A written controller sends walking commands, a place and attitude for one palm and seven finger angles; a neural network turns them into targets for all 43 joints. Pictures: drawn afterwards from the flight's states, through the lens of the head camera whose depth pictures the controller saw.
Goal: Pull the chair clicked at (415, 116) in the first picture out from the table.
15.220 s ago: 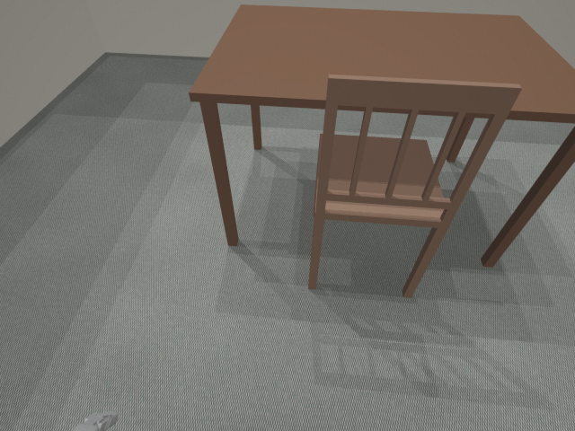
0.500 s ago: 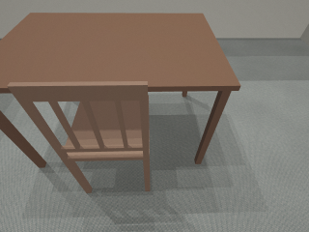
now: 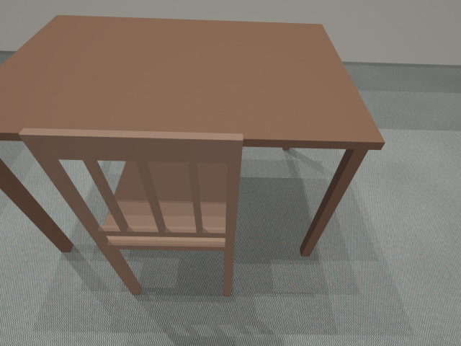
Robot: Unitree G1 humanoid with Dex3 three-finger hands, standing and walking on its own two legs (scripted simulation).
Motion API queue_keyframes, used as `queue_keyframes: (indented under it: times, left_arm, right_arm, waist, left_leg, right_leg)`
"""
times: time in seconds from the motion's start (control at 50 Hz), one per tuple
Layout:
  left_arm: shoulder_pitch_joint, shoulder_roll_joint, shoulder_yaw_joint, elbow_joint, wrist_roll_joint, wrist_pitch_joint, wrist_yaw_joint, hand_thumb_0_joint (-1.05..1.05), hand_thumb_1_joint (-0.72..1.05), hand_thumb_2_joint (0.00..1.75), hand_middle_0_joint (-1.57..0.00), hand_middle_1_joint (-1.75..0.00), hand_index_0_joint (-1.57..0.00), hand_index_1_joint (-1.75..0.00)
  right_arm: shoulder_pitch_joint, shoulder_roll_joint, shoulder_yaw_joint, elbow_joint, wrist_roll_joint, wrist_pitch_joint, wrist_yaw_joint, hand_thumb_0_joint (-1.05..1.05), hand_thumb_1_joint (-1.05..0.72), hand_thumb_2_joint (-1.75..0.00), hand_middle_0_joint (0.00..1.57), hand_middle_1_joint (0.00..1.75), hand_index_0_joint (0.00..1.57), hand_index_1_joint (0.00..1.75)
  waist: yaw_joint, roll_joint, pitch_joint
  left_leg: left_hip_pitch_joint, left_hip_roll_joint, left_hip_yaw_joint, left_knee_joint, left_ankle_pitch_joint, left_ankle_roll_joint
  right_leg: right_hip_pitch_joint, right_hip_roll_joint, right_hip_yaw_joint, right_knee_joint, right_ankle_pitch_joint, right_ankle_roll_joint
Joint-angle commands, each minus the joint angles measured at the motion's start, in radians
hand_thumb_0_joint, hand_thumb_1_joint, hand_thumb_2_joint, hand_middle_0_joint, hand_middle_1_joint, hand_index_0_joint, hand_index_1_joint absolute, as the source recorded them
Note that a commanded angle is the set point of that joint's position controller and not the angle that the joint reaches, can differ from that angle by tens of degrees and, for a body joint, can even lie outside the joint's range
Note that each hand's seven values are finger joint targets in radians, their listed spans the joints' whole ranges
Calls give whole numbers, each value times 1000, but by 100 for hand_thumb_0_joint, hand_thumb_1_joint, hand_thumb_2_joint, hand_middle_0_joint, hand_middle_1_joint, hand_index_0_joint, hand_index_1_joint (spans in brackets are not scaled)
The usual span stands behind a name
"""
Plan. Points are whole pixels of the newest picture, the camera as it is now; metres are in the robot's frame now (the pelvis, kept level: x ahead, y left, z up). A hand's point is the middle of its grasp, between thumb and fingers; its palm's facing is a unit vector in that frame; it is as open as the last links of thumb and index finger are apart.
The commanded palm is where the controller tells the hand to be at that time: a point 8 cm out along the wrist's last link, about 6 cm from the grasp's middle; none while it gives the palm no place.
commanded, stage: come to a stop and stand still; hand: left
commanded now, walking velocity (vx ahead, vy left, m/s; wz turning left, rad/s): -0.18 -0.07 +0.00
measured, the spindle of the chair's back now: (152, 199) +0.44 +0.21 -0.08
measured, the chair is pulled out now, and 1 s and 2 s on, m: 0.00 0.00 0.00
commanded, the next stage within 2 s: none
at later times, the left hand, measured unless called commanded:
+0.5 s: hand out of the picture +0.08 +0.18 -0.17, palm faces +0.06 -0.97 -0.22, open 7.3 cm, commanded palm none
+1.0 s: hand out of the picture +0.00 +0.27 -0.16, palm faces +0.04 -0.97 -0.25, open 7.4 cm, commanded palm none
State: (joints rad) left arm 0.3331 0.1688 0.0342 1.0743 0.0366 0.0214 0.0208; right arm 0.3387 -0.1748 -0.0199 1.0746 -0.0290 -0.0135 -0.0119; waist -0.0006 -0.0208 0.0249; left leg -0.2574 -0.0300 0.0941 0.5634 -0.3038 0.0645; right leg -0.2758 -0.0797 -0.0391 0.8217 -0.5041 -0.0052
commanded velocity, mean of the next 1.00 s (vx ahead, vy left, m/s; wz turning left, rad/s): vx -0.05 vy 0.01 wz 0.00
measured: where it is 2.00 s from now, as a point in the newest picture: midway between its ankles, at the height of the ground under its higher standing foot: outside the picture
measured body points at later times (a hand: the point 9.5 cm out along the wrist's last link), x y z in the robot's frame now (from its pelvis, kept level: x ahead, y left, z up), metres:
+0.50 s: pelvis +0.02 +0.00 +0.00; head +0.06 +0.00 +0.45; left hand +0.07 +0.23 -0.15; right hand +0.07 -0.25 -0.15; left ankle +0.00 +0.11 -0.72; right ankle +0.04 -0.11 -0.73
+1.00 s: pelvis +0.00 +0.07 +0.01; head +0.02 +0.06 +0.46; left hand +0.00 +0.32 -0.14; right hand +0.05 -0.16 -0.15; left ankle +0.01 +0.12 -0.73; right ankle +0.04 -0.10 -0.73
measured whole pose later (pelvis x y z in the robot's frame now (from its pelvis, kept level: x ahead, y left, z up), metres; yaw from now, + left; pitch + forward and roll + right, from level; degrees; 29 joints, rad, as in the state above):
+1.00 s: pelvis +0.00 +0.07 +0.01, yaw +2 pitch -1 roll +0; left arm 0.30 0.20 0.00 1.02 0.03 0.02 0.02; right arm 0.26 -0.20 0.00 0.98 -0.02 0.00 -0.01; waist 0.01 0.03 0.04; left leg -0.21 -0.10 0.09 0.45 -0.24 0.12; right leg -0.27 -0.07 0.06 0.51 -0.24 -0.01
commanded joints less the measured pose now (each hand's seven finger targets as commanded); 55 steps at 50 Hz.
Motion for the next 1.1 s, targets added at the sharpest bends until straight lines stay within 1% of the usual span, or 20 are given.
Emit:
queue_keyframes:
  times: [0.0,0.06,0.12,0.16,0.2,0.26,0.3,0.42,0.48,0.5,0.52,0.54,0.56,0.6,0.64,0.66,0.72,0.78,0.86,1.08]
  left_arm:
    - [-58,32,3,-90,-10,-36,3,0,90,90,-20,-30,-20,-30]
    - [9,6,-12,-58,-26,-25,10,0,90,90,-20,-30,-20,-30]
    - [22,37,-5,-51,-27,-22,18,0,90,90,-20,-30,-20,-30]
    - [40,71,3,-53,-22,-30,23,0,90,90,-20,-30,-20,-30]
    - [32,116,9,-50,-17,-41,28,0,90,90,-20,-30,-20,-30]
    - [-3,138,15,-58,-19,-38,33,0,90,90,-20,-30,-20,-30]
    - [-22,139,17,-68,-16,-32,36,0,90,90,-20,-30,-20,-30]
    - [-77,176,40,-94,-5,-18,34,0,90,90,-20,-30,-20,-30]
    - [-118,173,43,-106,-17,-10,29,0,90,90,-20,-30,-20,-30]
    - [-123,156,37,-115,-19,-6,24,0,90,90,-20,-30,-20,-30]
    - [-6,154,22,-86,-34,-36,59,0,90,90,-20,-30,-20,-30]
    - [-49,200,23,-132,-21,-37,52,0,90,90,-20,-30,-20,-30]
    - [-83,215,16,-146,-16,-32,37,0,90,90,-20,-30,-20,-30]
    - [-125,177,12,-165,-9,-19,30,0,90,90,-20,-30,-20,-30]
    - [-92,133,-6,-167,-9,-1,21,0,90,90,-20,-30,-20,-30]
    - [-66,128,-8,-159,-5,1,18,0,90,90,-20,-30,-20,-30]
    - [-26,100,-14,-135,-10,-2,8,0,90,90,-20,-30,-20,-30]
    - [-30,106,-15,-137,-14,-11,5,0,90,90,-20,-30,-20,-30]
    - [-38,113,-18,-127,-15,-21,7,0,90,90,-20,-30,-20,-30]
    - [9,96,-30,-57,-19,-33,15,0,90,90,-20,-30,-20,-30]
  right_arm:
    - [96,-111,-6,-18,4,-22,-24,0,-90,-90,20,30,20,30]
    - [13,-110,4,-26,14,-28,-35,0,-90,-90,20,30,20,30]
    - [12,-116,-4,-13,20,-19,-36,0,-90,-90,20,30,20,30]
    - [2,-102,-11,-8,23,-13,-34,0,-90,-90,20,30,20,30]
    - [23,-66,-16,-12,28,-5,-29,0,-90,-90,20,30,20,30]
    - [32,-34,-22,-1,24,24,-27,0,-90,-90,20,30,20,30]
    - [-1,-34,-27,-13,24,33,-28,0,-90,-90,20,30,20,30]
    - [-44,-45,-33,-37,24,46,-28,0,-90,-90,20,30,20,30]
    - [4,-56,-33,-29,20,36,-24,0,-90,-90,20,30,20,30]
    - [2,-89,-37,-34,15,29,-24,0,-90,-90,20,30,20,30]
    - [-114,-137,-50,-131,29,9,-14,0,-90,-90,20,30,20,30]
    - [-96,-82,-39,-175,23,18,-4,0,-90,-90,20,30,20,30]
    - [-134,-73,-30,-179,14,24,1,0,-90,-90,20,30,20,30]
    - [-58,-88,-28,-177,11,14,3,0,-90,-90,20,30,20,30]
    - [-83,-148,-27,-197,6,5,3,0,-90,-90,20,30,20,30]
    - [-103,-152,-27,-213,6,3,0,0,-90,-90,20,30,20,30]
    - [-111,-164,-21,-217,9,2,-4,0,-90,-90,20,30,20,30]
    - [-96,-153,-14,-203,10,-3,-6,0,-90,-90,20,30,20,30]
    - [-70,-148,-14,-177,11,-9,-4,0,-90,-90,20,30,20,30]
    - [-40,-134,5,-93,16,-21,-9,0,-90,-90,20,30,20,30]
  waist:
    - [-19,75,90]
    - [22,76,-32]
    - [18,96,-57]
    - [31,40,-49]
    - [7,-50,-51]
    - [-10,-168,-71]
    - [2,-161,-64]
    - [5,-93,-52]
    - [-26,-67,-67]
    - [-25,20,-72]
    - [19,88,-191]
    - [2,-12,-172]
    - [5,69,-111]
    - [-34,92,27]
    - [-7,252,126]
    - [12,232,140]
    - [22,93,88]
    - [17,109,56]
    - [5,11,29]
    - [3,36,10]
  left_leg:
    - [93,311,-387,-334,343,150]
    - [126,246,-208,-239,744,112]
    - [144,243,-190,-194,737,74]
    - [100,206,-184,-134,612,19]
    - [10,101,-113,-73,305,-49]
    - [14,57,-62,18,68,-76]
    - [-38,47,-64,98,-129,-83]
    - [-36,45,-68,81,-135,-97]
    - [139,58,-48,-135,118,-91]
    - [186,115,-103,-160,244,-68]
    - [107,162,-63,45,269,-77]
    - [-18,74,-43,35,-49,-74]
    - [21,40,-32,-2,-82,-73]
    - [5,94,-126,-105,-37,-47]
    - [-160,208,-295,-314,-138,5]
    - [-202,227,-320,-342,-133,30]
    - [-138,194,-278,-310,-106,26]
    - [-79,179,-270,-309,-78,18]
    - [-20,168,-282,-317,-80,2]
    - [74,145,-235,-310,106,-25]
  right_leg:
    - [-260,-21,30,175,39,0]
    - [-73,2,10,-44,147,26]
    - [19,23,-3,-232,256,22]
    - [95,12,41,-378,439,9]
    - [149,-124,181,-342,854,-68]
    - [148,-208,224,-359,1014,-154]
    - [170,-232,234,-377,1067,-194]
    - [153,-229,233,-371,999,-212]
    - [52,-161,177,-329,767,-124]
    - [-8,-96,120,-295,610,-73]
    - [144,-109,126,-302,809,-44]
    - [141,-171,209,-358,561,-79]
    - [52,-186,245,-388,379,-112]
    - [-113,-77,135,-363,74,-74]
    - [-55,50,1,-228,97,-15]
    - [-21,55,-11,-190,112,-16]
    - [6,48,17,-221,193,-15]
    - [7,37,46,-281,211,-22]
    - [6,27,81,-328,232,-32]
    - [18,4,111,-367,305,-27]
